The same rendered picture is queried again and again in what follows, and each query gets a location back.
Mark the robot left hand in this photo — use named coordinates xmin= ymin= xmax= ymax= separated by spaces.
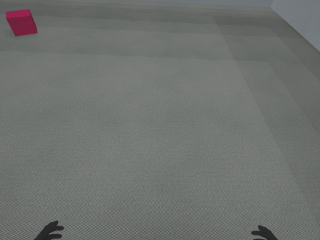
xmin=34 ymin=220 xmax=64 ymax=240

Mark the robot right hand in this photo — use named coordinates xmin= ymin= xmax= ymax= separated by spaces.
xmin=251 ymin=225 xmax=278 ymax=240

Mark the carton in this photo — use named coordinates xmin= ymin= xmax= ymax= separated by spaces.
xmin=6 ymin=9 xmax=38 ymax=36

